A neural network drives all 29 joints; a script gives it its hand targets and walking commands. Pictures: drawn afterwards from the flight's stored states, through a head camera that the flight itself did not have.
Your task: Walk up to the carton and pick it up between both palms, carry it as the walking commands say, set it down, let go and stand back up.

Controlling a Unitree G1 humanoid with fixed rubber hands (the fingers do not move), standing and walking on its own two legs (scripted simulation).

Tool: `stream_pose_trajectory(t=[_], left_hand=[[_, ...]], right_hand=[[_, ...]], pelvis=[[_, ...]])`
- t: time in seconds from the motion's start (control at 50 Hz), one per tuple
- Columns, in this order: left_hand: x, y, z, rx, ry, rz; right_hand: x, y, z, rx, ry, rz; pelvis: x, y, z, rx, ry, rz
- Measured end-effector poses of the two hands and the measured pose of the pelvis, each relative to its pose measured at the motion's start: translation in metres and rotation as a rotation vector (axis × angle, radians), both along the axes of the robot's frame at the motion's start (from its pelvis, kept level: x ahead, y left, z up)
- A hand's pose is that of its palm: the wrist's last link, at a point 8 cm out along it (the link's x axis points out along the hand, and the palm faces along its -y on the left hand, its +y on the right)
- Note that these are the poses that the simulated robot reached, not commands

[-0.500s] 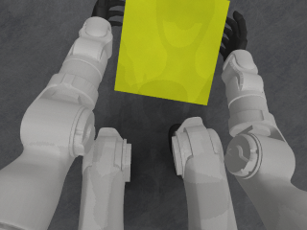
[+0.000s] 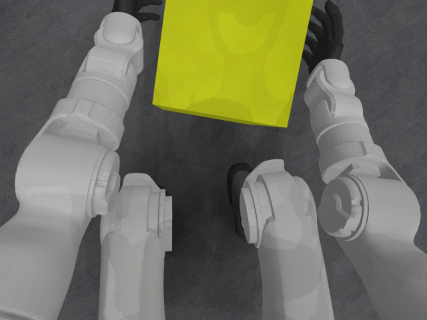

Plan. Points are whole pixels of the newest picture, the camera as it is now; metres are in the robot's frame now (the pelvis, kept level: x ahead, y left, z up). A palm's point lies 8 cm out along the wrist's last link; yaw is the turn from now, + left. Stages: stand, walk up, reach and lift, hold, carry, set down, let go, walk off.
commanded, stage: set down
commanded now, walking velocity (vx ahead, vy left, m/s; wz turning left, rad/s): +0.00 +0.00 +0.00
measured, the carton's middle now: (221, 60) +0.50 -0.06 -0.25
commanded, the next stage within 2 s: let go in 1.58 s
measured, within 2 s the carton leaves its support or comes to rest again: neither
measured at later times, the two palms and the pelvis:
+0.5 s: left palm (106, 2) +0.56 +0.11 -0.14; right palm (350, 58) +0.48 -0.24 -0.14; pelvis +0.00 -0.01 +0.01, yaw +0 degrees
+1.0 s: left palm out of the picture +0.56 +0.12 +0.02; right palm out of the picture +0.48 -0.25 +0.02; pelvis +0.02 +0.00 +0.12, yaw +0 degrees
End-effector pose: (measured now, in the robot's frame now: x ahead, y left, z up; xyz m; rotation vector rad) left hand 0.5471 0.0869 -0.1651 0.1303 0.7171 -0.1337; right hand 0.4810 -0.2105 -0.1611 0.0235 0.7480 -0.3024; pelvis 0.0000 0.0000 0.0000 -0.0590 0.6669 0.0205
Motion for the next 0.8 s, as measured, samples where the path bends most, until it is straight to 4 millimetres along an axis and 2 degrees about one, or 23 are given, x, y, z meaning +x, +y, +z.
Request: stream_pose_trajectory(t=[0.24,0.44,0.5,0.58,0.8], left_hand=[[0.0,0.017,-0.007,0.023,-0.002,0.019],[0.006,0.023,0.006,0.013,-0.05,0.027],[0.009,0.024,0.021,0.007,-0.073,0.028],[0.013,0.023,0.05,0.001,-0.094,0.025],[0.017,0.028,0.128,0.01,-0.093,0.039]], right_hand=[[-0.002,-0.024,-0.001,-0.016,0.003,-0.024],[-0.004,-0.032,0.006,-0.014,-0.031,-0.045],[-0.003,-0.034,0.018,-0.006,-0.057,-0.049],[-0.002,-0.037,0.044,-0.006,-0.084,-0.054],[-0.003,-0.036,0.12,-0.012,-0.107,-0.056]], pelvis=[[-0.002,-0.006,0.001,0.01,0.02,-0.005],[0.0,-0.009,0.003,0.016,0.043,-0.015],[0.001,-0.009,0.008,0.02,0.05,-0.018],[0.003,-0.008,0.02,0.026,0.064,-0.019],[0.013,-0.005,0.071,0.033,0.123,-0.024]])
